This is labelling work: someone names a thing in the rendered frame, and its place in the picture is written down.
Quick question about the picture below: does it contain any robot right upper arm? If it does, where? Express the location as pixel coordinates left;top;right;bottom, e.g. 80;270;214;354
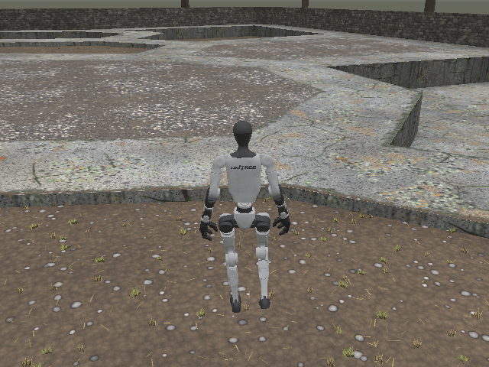
259;154;280;196

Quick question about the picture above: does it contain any robot left forearm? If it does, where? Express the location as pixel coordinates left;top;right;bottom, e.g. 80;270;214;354
201;187;216;222

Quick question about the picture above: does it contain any robot torso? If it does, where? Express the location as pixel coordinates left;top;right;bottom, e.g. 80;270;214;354
225;150;261;229

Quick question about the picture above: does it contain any robot left upper arm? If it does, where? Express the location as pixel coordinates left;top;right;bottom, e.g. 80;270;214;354
208;154;228;198

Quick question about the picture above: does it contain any robot left hand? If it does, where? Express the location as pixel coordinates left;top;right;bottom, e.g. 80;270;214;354
199;221;218;241

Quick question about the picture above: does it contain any robot right hand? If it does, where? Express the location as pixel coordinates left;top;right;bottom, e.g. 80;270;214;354
273;216;290;235

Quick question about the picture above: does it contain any robot right foot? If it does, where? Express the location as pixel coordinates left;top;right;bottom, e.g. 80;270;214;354
259;296;270;309

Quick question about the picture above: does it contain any robot right forearm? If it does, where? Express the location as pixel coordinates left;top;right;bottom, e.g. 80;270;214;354
273;184;289;219

